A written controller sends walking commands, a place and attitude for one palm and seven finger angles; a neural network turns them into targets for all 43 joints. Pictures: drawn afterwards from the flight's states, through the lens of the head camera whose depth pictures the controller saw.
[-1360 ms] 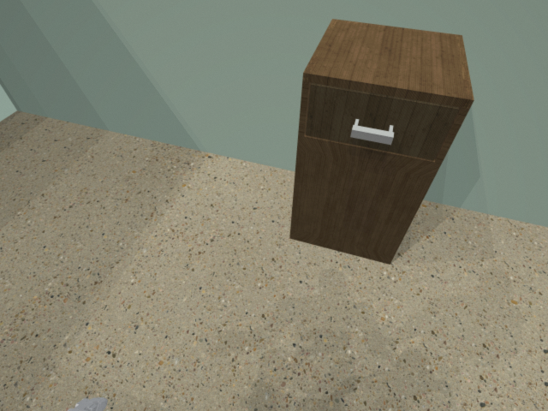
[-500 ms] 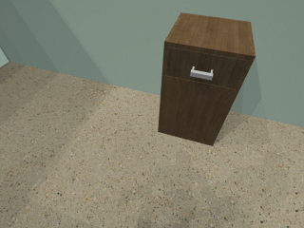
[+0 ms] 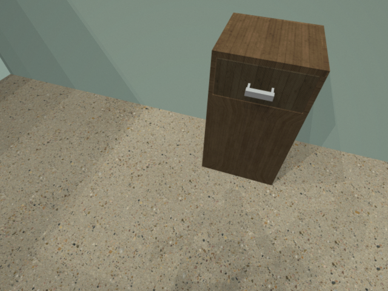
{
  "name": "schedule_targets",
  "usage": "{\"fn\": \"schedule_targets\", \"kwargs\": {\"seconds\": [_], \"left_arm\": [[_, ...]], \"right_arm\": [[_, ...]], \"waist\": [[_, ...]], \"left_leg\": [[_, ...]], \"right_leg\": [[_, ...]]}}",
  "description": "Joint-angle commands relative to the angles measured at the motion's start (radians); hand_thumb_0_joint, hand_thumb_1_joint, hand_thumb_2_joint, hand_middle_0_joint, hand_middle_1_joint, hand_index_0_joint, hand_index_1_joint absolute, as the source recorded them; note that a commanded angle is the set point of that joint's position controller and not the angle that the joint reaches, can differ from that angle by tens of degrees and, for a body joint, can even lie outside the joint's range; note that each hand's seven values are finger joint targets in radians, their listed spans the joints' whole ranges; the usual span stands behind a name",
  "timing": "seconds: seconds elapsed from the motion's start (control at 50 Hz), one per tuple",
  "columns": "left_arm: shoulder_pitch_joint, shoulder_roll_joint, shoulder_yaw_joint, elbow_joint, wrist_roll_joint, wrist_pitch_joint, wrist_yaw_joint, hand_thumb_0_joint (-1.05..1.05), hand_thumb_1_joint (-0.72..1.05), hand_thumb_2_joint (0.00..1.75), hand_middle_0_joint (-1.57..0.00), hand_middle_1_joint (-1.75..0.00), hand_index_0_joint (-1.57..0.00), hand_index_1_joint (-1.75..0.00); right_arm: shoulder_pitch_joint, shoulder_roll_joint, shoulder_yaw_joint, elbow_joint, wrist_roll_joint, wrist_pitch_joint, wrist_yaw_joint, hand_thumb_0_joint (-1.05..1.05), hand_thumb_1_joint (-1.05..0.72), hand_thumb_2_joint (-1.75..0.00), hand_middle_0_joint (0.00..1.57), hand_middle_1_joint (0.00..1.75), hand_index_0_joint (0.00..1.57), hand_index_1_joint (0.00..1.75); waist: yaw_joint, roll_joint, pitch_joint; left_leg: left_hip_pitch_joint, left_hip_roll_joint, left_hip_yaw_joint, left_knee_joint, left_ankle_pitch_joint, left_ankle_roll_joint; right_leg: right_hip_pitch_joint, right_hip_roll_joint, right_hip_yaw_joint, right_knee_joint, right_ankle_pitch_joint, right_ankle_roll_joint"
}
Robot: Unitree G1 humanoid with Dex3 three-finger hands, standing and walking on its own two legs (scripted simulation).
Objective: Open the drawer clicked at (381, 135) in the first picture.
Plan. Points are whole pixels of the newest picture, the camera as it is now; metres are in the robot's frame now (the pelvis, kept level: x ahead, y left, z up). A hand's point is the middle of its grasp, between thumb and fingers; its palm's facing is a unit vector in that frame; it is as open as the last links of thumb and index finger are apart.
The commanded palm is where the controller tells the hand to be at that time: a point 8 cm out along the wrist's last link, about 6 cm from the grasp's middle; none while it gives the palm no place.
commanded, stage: look at it before walking up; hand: left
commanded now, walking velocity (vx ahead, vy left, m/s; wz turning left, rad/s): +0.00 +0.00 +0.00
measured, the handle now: (259, 91) +0.89 -0.23 -0.10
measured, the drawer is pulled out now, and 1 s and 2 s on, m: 0.00 0.00 0.00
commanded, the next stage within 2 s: turn to face it in 0.08 s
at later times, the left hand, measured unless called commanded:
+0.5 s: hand out of the picture +0.07 +0.22 -0.17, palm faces -0.08 -0.95 -0.30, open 7.4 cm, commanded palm none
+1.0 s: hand out of the picture +0.07 +0.18 -0.18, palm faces -0.16 -0.96 -0.23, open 7.4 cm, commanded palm none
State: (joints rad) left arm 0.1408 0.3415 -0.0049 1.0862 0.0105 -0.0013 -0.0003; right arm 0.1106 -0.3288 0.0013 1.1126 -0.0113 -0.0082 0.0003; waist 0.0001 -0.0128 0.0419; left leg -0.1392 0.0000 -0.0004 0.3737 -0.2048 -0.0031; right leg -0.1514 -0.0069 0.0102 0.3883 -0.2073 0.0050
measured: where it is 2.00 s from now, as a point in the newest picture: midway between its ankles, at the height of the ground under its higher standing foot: outside the picture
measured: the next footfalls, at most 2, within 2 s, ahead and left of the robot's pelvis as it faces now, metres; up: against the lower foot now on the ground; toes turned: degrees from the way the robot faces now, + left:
left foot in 1.20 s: +0.09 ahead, +0.10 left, +0.00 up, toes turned -7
right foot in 1.72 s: +0.27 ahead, -0.26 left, +0.00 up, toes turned -29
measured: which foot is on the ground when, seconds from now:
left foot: down 0.00-0.92, up 0.94-1.00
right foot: down 0.00-1.00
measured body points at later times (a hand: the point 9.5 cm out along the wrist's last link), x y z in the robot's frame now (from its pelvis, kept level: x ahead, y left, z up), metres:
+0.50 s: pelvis +0.00 +0.00 -0.01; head +0.02 +0.00 +0.44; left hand +0.08 +0.27 -0.15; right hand +0.07 -0.28 -0.15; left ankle +0.00 +0.12 -0.75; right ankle +0.00 -0.12 -0.75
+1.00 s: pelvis -0.01 +0.00 -0.02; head +0.00 -0.01 +0.43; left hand +0.08 +0.23 -0.17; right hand -0.04 -0.25 -0.18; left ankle -0.01 +0.12 -0.71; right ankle -0.03 -0.10 -0.75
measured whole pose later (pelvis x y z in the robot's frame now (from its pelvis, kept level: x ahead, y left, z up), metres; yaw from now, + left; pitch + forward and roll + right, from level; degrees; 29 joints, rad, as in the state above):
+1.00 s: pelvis -0.01 +0.00 -0.02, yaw -12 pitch +0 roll -1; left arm 0.27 0.19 0.05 0.96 0.03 0.02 0.00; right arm 0.25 -0.20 -0.05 1.04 -0.03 0.05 -0.01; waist 0.00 0.04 0.03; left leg -0.41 0.09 0.07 0.97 -0.49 -0.02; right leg -0.29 0.04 -0.04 0.62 -0.33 -0.05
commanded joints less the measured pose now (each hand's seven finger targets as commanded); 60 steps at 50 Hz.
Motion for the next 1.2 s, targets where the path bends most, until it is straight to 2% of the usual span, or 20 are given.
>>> {"fn": "schedule_targets", "kwargs": {"seconds": [0.0,0.24,0.32,0.4,0.6,0.68,0.74,0.78,0.82,0.84,0.86,0.88,0.9,0.92,0.94,1.02,1.08,1.14,1.16,1.18], "left_arm": [[-0.036,0.202,0.036,-0.060,0.000,-0.028,0.012,0.00,0.90,0.90,-0.20,-0.30,-0.20,-0.30],[-0.044,0.204,0.042,-0.066,0.002,-0.022,0.012,0.00,0.90,0.90,-0.20,-0.30,-0.20,-0.30],[0.014,0.108,0.031,-0.074,0.003,0.008,0.017,0.00,0.90,0.90,-0.20,-0.30,-0.20,-0.30],[0.045,0.091,0.038,-0.110,0.006,0.023,0.016,0.00,0.90,0.90,-0.20,-0.30,-0.20,-0.30],[0.076,0.078,0.065,-0.183,0.012,0.029,0.016,0.00,0.90,0.90,-0.20,-0.30,-0.20,-0.30],[0.056,0.034,0.066,-0.202,0.011,0.033,0.015,0.00,0.90,0.90,-0.20,-0.30,-0.20,-0.30],[0.080,-0.027,0.064,-0.203,0.010,0.035,0.009,0.00,0.90,0.90,-0.20,-0.30,-0.20,-0.30],[0.091,-0.047,0.072,-0.202,0.013,0.040,0.009,0.00,0.90,0.90,-0.20,-0.30,-0.20,-0.30],[0.136,-0.077,0.068,-0.183,0.013,0.031,0.006,0.00,0.90,0.90,-0.20,-0.30,-0.20,-0.30],[0.181,-0.086,0.068,-0.164,0.013,0.026,0.001,0.00,0.90,0.90,-0.20,-0.30,-0.20,-0.30],[0.214,-0.071,0.071,-0.148,0.016,0.019,-0.003,0.00,0.90,0.90,-0.20,-0.30,-0.20,-0.30],[0.237,0.000,0.083,-0.145,0.027,0.008,0.001,0.00,0.90,0.90,-0.20,-0.30,-0.20,-0.30],[0.265,0.072,0.095,-0.144,0.021,0.010,0.008,0.00,0.90,0.90,-0.20,-0.30,-0.20,-0.30],[0.285,0.053,0.097,-0.145,0.015,0.008,0.016,0.00,0.90,0.90,-0.20,-0.30,-0.20,-0.30],[0.238,0.043,0.097,-0.148,0.019,0.004,0.018,0.00,0.90,0.90,-0.20,-0.30,-0.20,-0.30],[0.141,0.015,0.090,-0.157,0.025,-0.022,0.017,0.00,0.90,0.90,-0.20,-0.30,-0.20,-0.30],[0.188,0.023,0.092,-0.137,0.024,-0.017,0.005,0.00,0.90,0.90,-0.20,-0.30,-0.20,-0.30],[0.167,0.009,0.095,-0.132,0.016,-0.007,-0.004,0.00,0.90,0.90,-0.20,-0.30,-0.20,-0.30],[0.158,-0.024,0.089,-0.139,0.012,-0.004,-0.010,0.00,0.90,0.90,-0.20,-0.30,-0.20,-0.30],[0.179,-0.089,0.079,-0.155,0.007,-0.002,-0.023,0.00,0.90,0.90,-0.20,-0.30,-0.20,-0.30]], "right_arm": [[-0.049,-0.214,-0.036,-0.061,0.004,-0.026,-0.011,0.00,-0.90,-0.90,0.20,0.30,0.20,0.30],[-0.045,-0.215,-0.041,-0.068,0.003,-0.025,-0.017,0.00,-0.90,-0.90,0.20,0.30,0.20,0.30],[0.014,-0.111,-0.029,-0.073,0.001,-0.006,-0.022,0.00,-0.90,-0.90,0.20,0.30,0.20,0.30],[0.038,-0.096,-0.041,-0.106,0.001,0.006,-0.028,0.00,-0.90,-0.90,0.20,0.30,0.20,0.30],[0.097,-0.025,-0.061,-0.154,0.002,0.014,-0.029,0.00,-0.90,-0.90,0.20,0.30,0.20,0.30],[0.134,-0.021,-0.068,-0.145,0.000,0.008,-0.029,0.00,-0.90,-0.90,0.20,0.30,0.20,0.30],[0.122,-0.068,-0.085,-0.154,-0.002,-0.002,-0.032,0.00,-0.90,-0.90,0.20,0.30,0.20,0.30],[0.102,-0.051,-0.083,-0.161,-0.009,-0.005,-0.035,0.00,-0.90,-0.90,0.20,0.30,0.20,0.30],[0.088,-0.045,-0.080,-0.153,-0.017,-0.002,-0.037,0.00,-0.90,-0.90,0.20,0.30,0.20,0.30],[0.106,-0.050,-0.080,-0.143,-0.018,0.002,-0.036,0.00,-0.90,-0.90,0.20,0.30,0.20,0.30],[0.131,-0.043,-0.081,-0.135,-0.015,0.006,-0.033,0.00,-0.90,-0.90,0.20,0.30,0.20,0.30],[0.145,0.008,-0.074,-0.150,-0.005,0.011,-0.028,0.00,-0.90,-0.90,0.20,0.30,0.20,0.30],[0.074,0.052,-0.060,-0.197,-0.004,0.012,-0.021,0.00,-0.90,-0.90,0.20,0.30,0.20,0.30],[0.029,0.020,-0.064,-0.212,-0.010,0.020,-0.019,0.00,-0.90,-0.90,0.20,0.30,0.20,0.30],[0.016,0.020,-0.068,-0.211,-0.011,0.015,-0.013,0.00,-0.90,-0.90,0.20,0.30,0.20,0.30],[0.101,0.053,-0.069,-0.180,-0.016,0.002,0.001,0.00,-0.90,-0.90,0.20,0.30,0.20,0.30],[0.089,0.073,-0.064,-0.192,-0.011,-0.010,-0.004,0.00,-0.90,-0.90,0.20,0.30,0.20,0.30],[0.198,0.072,-0.061,-0.156,-0.009,-0.031,-0.020,0.00,-0.90,-0.90,0.20,0.30,0.20,0.30],[0.284,0.036,-0.069,-0.121,-0.007,-0.041,-0.033,0.00,-0.90,-0.90,0.20,0.30,0.20,0.30],[0.370,-0.072,-0.092,-0.097,-0.021,-0.048,-0.042,0.00,-0.90,-0.90,0.20,0.30,0.20,0.30]], "waist": [[0.001,0.020,-0.082],[-0.002,0.008,-0.082],[-0.003,0.013,-0.078],[-0.005,0.010,-0.069],[-0.018,-0.070,-0.069],[-0.026,0.009,-0.063],[-0.008,0.213,-0.059],[0.002,0.190,-0.044],[0.030,0.144,-0.047],[0.034,0.130,-0.073],[0.038,0.078,-0.082],[0.043,-0.137,-0.059],[0.072,-0.295,-0.006],[0.087,-0.235,0.027],[0.059,-0.195,0.066],[-0.015,-0.095,0.001],[0.009,-0.114,0.000],[-0.038,-0.111,-0.035],[-0.072,-0.017,-0.060],[-0.101,0.268,-0.079]], "left_leg": [[0.022,0.118,-0.101,-0.064,0.140,0.031],[0.052,0.125,-0.081,-0.048,0.179,0.027],[0.036,0.132,-0.035,0.004,0.167,0.012],[0.012,0.145,-0.016,0.046,0.151,0.016],[-0.066,0.090,0.037,0.194,-0.099,0.005],[-0.042,0.145,-0.018,0.110,-0.096,0.031],[-0.088,0.333,-0.170,-0.059,-0.033,0.135],[-0.135,0.377,-0.151,-0.057,0.108,0.191],[-0.124,0.326,-0.051,0.053,0.239,0.152],[-0.113,0.302,-0.010,0.110,0.175,0.119],[-0.166,0.264,0.031,0.198,0.030,0.077],[-0.339,0.152,0.135,0.423,-0.218,0.005],[-0.501,0.059,0.125,0.608,-0.432,-0.028],[-0.515,0.081,0.036,0.707,-0.379,-0.018],[-0.538,0.093,0.009,0.747,-0.316,-0.014],[-0.366,0.103,0.060,0.606,-0.212,-0.026],[-0.265,0.073,0.100,0.425,-0.210,-0.021],[-0.025,0.047,0.135,0.158,-0.094,-0.016],[0.154,0.103,0.086,0.052,-0.108,-0.009],[0.287,0.360,-0.273,-0.102,-0.336,0.063]], "right_leg": [[0.011,-0.114,0.098,-0.065,0.132,-0.035],[0.003,-0.109,0.107,-0.051,0.202,-0.038],[-0.040,-0.098,0.121,0.007,0.237,-0.027],[-0.090,-0.080,0.140,0.071,0.260,-0.029],[-0.210,-0.120,0.297,0.030,0.085,-0.085],[-0.269,-0.047,0.216,0.107,0.022,-0.056],[-0.267,0.046,0.032,0.414,-0.115,-0.003],[-0.253,0.006,0.008,0.550,-0.295,0.003],[-0.184,-0.013,-0.026,0.381,-0.236,-0.001],[-0.110,0.000,-0.059,0.260,-0.160,0.001],[-0.017,-0.001,-0.043,0.126,-0.086,-0.008],[0.061,-0.160,0.231,-0.042,-0.119,-0.072],[0.023,-0.326,0.506,-0.188,-0.235,-0.184],[-0.046,-0.324,0.550,-0.257,-0.442,-0.219],[-0.084,-0.295,0.537,-0.262,-0.505,-0.227],[-0.127,-0.198,0.282,-0.177,-0.259,-0.206],[-0.147,-0.177,0.263,-0.157,-0.206,-0.210],[-0.216,-0.110,0.209,-0.048,-0.191,-0.164],[-0.322,-0.064,0.165,0.080,-0.196,-0.124],[-0.515,0.039,0.054,0.365,-0.265,-0.059]]}}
